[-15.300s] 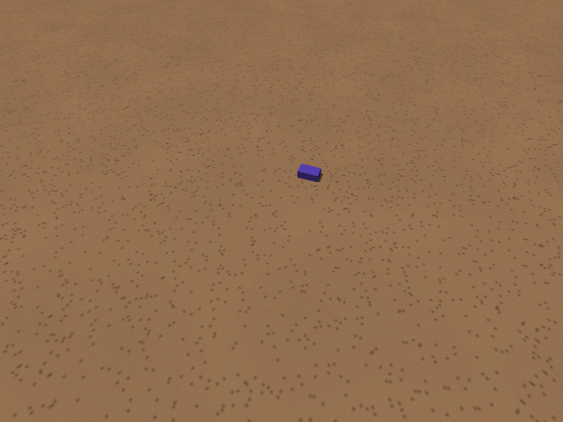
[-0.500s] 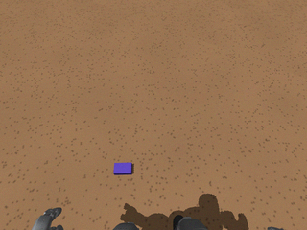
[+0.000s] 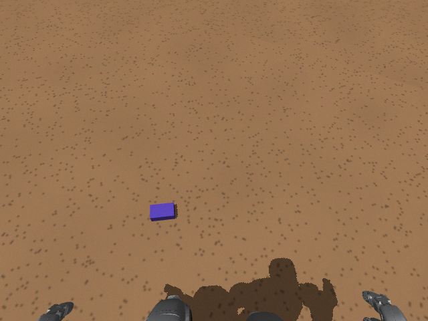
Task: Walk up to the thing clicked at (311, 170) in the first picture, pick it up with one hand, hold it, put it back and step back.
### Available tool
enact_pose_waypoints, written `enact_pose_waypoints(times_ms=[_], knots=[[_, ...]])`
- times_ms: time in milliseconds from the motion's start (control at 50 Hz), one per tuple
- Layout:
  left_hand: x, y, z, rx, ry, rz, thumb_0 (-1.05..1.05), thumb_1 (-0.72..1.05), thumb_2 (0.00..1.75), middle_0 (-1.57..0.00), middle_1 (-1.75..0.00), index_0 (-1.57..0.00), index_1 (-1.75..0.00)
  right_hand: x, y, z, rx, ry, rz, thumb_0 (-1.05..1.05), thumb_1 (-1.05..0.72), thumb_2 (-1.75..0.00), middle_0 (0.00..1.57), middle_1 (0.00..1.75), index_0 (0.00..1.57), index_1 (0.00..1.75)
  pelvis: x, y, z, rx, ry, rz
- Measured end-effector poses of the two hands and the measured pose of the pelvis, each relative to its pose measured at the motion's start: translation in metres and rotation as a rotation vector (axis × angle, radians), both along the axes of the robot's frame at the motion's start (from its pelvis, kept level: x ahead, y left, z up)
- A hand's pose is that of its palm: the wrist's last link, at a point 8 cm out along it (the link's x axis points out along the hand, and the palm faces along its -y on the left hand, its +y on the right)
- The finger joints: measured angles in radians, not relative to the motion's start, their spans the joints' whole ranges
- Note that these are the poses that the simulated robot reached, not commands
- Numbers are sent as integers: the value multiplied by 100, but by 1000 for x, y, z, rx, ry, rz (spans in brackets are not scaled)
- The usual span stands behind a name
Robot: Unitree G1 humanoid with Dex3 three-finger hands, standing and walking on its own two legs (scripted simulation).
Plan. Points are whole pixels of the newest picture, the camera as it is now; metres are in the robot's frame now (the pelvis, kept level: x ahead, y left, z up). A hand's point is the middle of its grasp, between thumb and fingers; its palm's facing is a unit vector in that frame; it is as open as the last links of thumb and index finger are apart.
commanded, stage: walk up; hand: left
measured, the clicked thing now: (162, 211) +0.58 +0.26 -0.73
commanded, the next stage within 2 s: stand in 1.90 s
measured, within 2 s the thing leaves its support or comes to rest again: neither
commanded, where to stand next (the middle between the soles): +0.22 -0.02 m, yaw +7 degrees
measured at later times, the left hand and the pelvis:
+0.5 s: hand out of the picture -0.05 +0.23 -0.15, palm faces +0.12 -0.94 -0.32, open 7.4 cm; pelvis -0.13 -0.04 +0.01, yaw +8 degrees
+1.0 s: hand out of the picture -0.16 +0.23 -0.13, palm faces +0.15 -0.90 -0.41, open 7.4 cm; pelvis -0.16 -0.05 +0.01, yaw +8 degrees
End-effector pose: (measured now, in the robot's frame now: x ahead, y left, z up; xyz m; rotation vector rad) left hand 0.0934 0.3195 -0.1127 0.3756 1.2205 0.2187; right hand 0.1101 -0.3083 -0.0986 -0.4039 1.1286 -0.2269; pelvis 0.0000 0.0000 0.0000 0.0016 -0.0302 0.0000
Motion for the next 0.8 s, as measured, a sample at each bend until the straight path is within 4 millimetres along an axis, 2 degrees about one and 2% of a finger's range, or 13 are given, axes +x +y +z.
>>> enact_pose_waypoints(times_ms=[60, 120, 240, 320, 380, 440, 500, 560, 640, 740, 800], knots=[[-19, -18, 8, 1, -20, 5, 0, 91, 90, -20, -30, -20, -30, -10, -16, -8, 17, -17, -6, 1, -90, -90, 21, 30, 21, 30, -17, -12, -1, -35, -23, 22], [-40, -31, 20, -4, -46, 15, 0, 90, 90, -20, -30, -20, -30, -23, -24, -5, 30, -16, -14, 1, -90, -90, 20, 30, 21, 30, -29, -22, 4, 11, -17, 18], [-66, -43, 34, 7, -93, 36, 0, 90, 90, -20, -30, -20, -30, -57, -36, 2, 15, 6, 28, 1, -90, -90, 20, 30, 20, 30, -59, -31, 13, 32, 13, 41], [-81, -45, 29, 4, -154, 43, 0, 90, 90, -20, -30, -20, -30, -86, -38, -1, -15, 49, 68, 1, -90, -90, 20, 30, 20, 30, -86, -35, 8, 10, 12, 89], [-100, -43, 16, -19, -194, 64, 0, 90, 90, -20, -30, -20, -30, -107, -35, -3, -31, 71, 102, 1, -90, -90, 20, 30, 20, 30, -106, -36, -1, -4, -1, 126], [-129, -44, 4, -51, -172, 92, 0, 90, 90, -20, -30, -20, -30, -130, -28, 3, -24, 71, 106, 1, -90, -90, 20, 30, 20, 30, -124, -37, -1, 43, -30, 112], [-160, -50, 2, -79, -113, 120, 0, 90, 90, -20, -30, -20, -30, -147, -28, 13, -20, 59, 110, 1, -90, -90, 21, 30, 21, 30, -134, -38, 7, -4, -33, 133], [-191, -52, 5, -91, -86, 151, 0, 90, 90, -20, -30, -20, -30, -154, -31, 22, -24, 43, 119, 1, -90, -90, 21, 30, 21, 30, -144, -44, 13, -18, -24, 121], [-231, -57, 4, -75, -20, 159, 0, 90, 90, -20, -30, -20, -30, -150, -39, 25, -4, -11, 131, 1, -90, -90, 21, 30, 21, 30, -156, -55, 14, -12, -11, 98], [-267, -71, 9, -19, 26, 161, 1, 90, 90, -20, -30, -20, -30, -146, -59, 12, 32, -64, 117, 1, -90, -90, 21, 30, 21, 30, -168, -69, 7, -50, -36, 89], [-280, -78, 18, -4, 19, 170, 1, 90, 90, -20, -30, -20, -30, -151, -61, 6, 57, -47, 106, 1, -90, -90, 20, 30, 20, 30, -169, -71, 10, -31, -31, 85]])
